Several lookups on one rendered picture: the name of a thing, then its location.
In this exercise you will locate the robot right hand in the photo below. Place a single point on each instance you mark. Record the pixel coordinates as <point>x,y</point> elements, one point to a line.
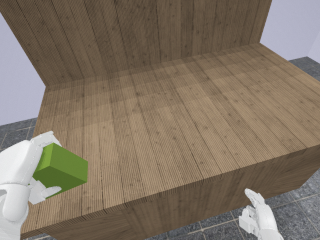
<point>261,217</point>

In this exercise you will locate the robot right forearm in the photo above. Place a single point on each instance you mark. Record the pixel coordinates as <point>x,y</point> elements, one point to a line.
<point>269,234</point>

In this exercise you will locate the robot left forearm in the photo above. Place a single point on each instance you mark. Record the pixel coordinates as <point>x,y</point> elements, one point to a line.
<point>14,209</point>

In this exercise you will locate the table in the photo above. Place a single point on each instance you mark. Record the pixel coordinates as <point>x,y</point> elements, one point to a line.
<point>176,106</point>

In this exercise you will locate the robot left hand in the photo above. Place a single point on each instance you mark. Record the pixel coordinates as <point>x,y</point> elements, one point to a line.
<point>19,162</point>

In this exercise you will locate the sponge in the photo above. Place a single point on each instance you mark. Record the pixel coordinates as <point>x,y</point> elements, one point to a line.
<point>59,167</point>

